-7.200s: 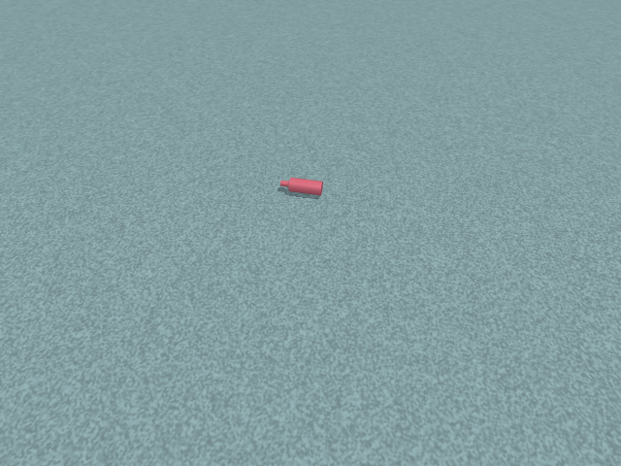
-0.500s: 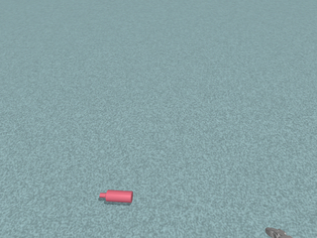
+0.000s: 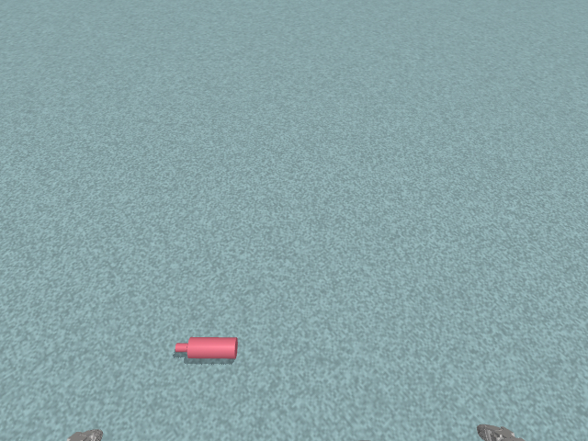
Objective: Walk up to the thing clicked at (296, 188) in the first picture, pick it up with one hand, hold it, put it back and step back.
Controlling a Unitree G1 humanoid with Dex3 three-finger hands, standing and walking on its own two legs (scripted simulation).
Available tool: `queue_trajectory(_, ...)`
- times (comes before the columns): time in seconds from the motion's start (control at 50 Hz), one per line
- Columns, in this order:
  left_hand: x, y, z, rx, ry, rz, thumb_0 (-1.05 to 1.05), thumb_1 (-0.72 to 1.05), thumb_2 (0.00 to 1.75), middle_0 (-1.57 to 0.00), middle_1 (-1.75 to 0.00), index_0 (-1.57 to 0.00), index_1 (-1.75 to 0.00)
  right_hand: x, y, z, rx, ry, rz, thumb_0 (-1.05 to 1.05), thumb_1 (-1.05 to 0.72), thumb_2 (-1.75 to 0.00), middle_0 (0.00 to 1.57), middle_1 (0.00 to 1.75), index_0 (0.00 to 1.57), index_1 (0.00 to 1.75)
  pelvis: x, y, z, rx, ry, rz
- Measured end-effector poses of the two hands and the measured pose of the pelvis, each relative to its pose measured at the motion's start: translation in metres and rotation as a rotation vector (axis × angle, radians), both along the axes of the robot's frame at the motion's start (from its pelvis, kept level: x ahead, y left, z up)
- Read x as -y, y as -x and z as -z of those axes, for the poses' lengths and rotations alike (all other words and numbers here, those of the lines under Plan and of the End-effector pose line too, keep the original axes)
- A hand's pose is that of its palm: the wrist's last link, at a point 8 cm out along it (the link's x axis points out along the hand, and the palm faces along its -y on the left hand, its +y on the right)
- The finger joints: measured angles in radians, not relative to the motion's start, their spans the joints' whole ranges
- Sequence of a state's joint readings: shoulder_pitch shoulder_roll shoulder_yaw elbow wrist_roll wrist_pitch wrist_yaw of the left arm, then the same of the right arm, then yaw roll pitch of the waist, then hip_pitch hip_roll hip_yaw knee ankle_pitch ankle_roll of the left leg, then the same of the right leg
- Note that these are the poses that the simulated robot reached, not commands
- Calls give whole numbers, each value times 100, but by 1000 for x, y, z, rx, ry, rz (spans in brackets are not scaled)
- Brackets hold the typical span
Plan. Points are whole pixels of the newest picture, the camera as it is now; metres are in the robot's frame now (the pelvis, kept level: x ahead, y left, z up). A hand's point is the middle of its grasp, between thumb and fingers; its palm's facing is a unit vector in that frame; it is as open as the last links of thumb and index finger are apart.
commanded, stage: stand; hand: left
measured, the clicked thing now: (206, 347) +0.48 +0.28 -0.73
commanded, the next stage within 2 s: none
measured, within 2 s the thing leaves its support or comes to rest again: neither
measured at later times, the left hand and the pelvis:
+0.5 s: hand out of the picture +0.08 +0.24 -0.13, palm faces -0.01 -0.93 -0.37, open 7.4 cm; pelvis +0.00 -0.02 +0.02, yaw +2 degrees
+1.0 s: hand out of the picture +0.10 +0.25 -0.14, palm faces +0.00 -0.94 -0.34, open 7.4 cm; pelvis +0.02 -0.01 +0.02, yaw +2 degrees
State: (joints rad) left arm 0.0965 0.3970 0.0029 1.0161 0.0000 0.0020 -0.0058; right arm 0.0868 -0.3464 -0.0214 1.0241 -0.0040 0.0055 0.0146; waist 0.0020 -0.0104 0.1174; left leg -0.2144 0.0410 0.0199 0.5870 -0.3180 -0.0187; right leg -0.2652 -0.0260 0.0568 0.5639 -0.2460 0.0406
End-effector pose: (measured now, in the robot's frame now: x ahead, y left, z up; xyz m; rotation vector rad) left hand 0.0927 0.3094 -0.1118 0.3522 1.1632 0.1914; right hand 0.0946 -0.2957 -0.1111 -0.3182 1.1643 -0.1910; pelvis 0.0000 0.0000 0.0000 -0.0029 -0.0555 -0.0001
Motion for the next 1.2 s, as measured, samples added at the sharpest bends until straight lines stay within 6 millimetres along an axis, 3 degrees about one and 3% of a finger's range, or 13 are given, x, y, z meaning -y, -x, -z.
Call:
queue_trajectory(0.22, 30, 9, -9, -13, 37, -6, 1, 90, 90, -21, -30, -20, -30, 17, 0, -6, -12, -12, 4, 1, -91, -90, 20, 30, 20, 30, 13, -4, -12, 3, -5, -24)
queue_trajectory(0.46, 24, 21, -16, -43, 0, -40, 1, 90, 90, -21, -30, -20, -30, 22, 15, -3, -69, -22, 6, 1, -91, -90, 20, 30, 20, 30, 20, -4, -16, -6, -3, -27)
queue_trajectory(0.68, 20, 18, -13, -60, 8, -51, 1, 90, 90, -21, -30, -20, -30, 20, 23, -3, -113, -11, 10, 1, -91, -90, 20, 30, 20, 30, 17, -10, -16, -21, -1, -29)
queue_trajectory(1.2, 17, -3, -12, -54, 19, -63, 1, 90, 90, -21, -30, -20, -30, 8, -26, -9, -47, -7, -28, 0, -91, -90, 20, 30, 20, 30, 10, -29, -17, -30, -1, -32)
